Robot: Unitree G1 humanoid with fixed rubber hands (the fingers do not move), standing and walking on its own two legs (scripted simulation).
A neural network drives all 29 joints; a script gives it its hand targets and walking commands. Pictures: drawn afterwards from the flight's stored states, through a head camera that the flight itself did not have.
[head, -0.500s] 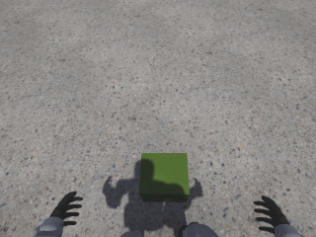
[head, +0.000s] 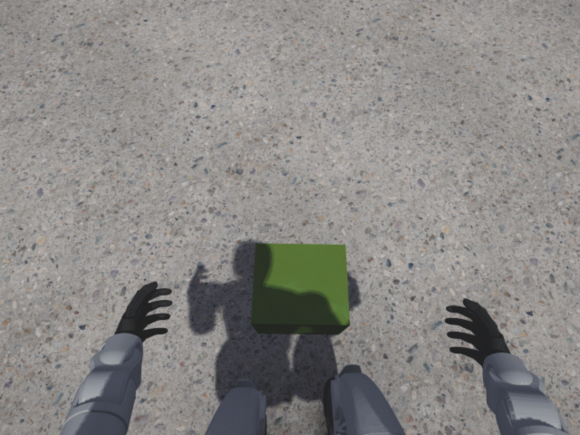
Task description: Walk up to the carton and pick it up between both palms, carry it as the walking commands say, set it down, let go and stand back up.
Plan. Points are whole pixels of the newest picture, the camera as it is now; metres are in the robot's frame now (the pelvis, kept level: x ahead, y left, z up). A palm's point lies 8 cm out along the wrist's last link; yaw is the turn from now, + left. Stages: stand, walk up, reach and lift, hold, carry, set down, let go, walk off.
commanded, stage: reach and lift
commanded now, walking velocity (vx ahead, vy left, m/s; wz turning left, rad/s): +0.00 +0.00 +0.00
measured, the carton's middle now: (299, 291) +0.43 -0.01 -0.60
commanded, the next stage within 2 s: none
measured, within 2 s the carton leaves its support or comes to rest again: neither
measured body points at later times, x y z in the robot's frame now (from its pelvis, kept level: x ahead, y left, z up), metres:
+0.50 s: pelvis -0.05 -0.02 -0.04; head +0.21 -0.02 +0.32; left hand +0.40 +0.22 -0.15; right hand +0.39 -0.25 -0.15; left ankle -0.01 +0.12 -0.67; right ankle +0.06 -0.12 -0.67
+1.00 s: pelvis -0.04 -0.01 -0.07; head +0.27 +0.00 +0.26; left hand +0.45 +0.21 -0.20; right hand +0.45 -0.24 -0.20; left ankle -0.01 +0.12 -0.67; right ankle +0.06 -0.12 -0.67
